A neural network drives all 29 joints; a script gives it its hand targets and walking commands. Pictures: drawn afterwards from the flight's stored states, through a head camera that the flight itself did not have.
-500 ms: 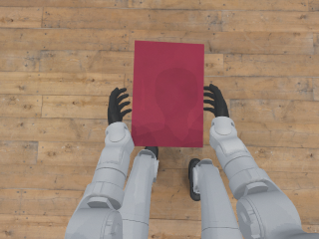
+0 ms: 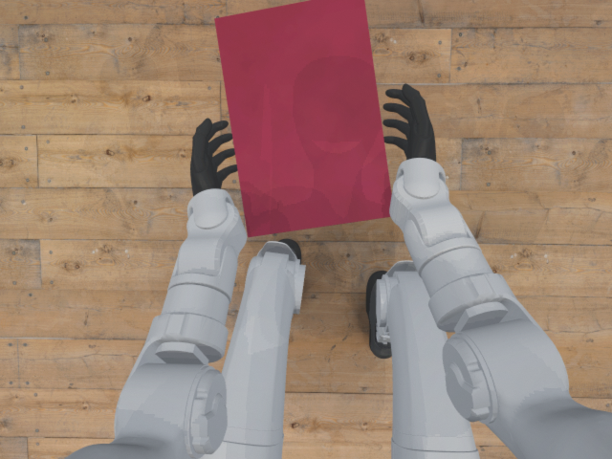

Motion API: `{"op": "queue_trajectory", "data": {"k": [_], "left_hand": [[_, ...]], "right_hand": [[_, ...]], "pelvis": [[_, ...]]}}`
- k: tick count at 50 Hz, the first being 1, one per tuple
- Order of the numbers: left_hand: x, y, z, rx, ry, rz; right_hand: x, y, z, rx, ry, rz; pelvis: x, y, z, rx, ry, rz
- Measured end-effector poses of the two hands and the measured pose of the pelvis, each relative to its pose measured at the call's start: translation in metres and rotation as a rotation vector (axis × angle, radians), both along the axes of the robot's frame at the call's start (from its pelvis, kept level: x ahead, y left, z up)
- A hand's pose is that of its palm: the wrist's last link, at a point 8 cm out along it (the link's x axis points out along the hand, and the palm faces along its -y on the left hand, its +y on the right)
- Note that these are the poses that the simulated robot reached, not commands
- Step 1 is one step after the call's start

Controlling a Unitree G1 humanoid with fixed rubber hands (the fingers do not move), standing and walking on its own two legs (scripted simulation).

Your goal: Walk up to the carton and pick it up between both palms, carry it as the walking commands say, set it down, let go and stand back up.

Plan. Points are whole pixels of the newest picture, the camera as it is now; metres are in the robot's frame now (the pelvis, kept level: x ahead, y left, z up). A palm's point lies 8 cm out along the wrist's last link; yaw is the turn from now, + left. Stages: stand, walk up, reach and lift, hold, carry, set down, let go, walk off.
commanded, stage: set down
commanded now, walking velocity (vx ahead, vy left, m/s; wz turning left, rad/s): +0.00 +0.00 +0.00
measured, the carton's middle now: (308, 132) +0.47 +0.07 -0.26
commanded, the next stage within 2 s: none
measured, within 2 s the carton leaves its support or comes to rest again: neither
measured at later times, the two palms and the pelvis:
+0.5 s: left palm (219, 151) +0.42 +0.19 -0.21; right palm (415, 128) +0.47 -0.07 -0.19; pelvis -0.08 +0.00 -0.08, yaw +1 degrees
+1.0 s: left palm (227, 132) +0.46 +0.20 -0.31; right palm (387, 113) +0.51 -0.05 -0.29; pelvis -0.04 +0.00 -0.15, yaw +0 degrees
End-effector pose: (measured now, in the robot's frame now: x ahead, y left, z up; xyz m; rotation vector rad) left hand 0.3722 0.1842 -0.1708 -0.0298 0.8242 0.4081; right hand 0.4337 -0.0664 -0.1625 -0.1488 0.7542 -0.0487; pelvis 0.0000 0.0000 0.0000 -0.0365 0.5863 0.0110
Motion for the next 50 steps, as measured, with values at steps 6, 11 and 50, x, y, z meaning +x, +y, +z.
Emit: {"op": "queue_trajectory", "data": {"k": [6,11,50], "left_hand": [[0.008,0.002,-0.033,-0.019,-0.08,0.008],[0.011,0.005,-0.059,-0.016,-0.09,0.002],[0.092,0.017,-0.143,-0.025,-0.06,-0.047]], "right_hand": [[0.003,0.001,-0.031,-0.006,-0.08,-0.005],[0.005,0.004,-0.052,-0.025,-0.095,-0.002],[0.078,0.016,-0.131,-0.043,-0.062,-0.054]], "pelvis": [[-0.024,0.0,-0.019,0.0,-0.107,0.005],[-0.042,0.001,-0.048,-0.009,-0.139,0.01],[-0.044,0.0,-0.145,-0.02,-0.078,0.015]]}}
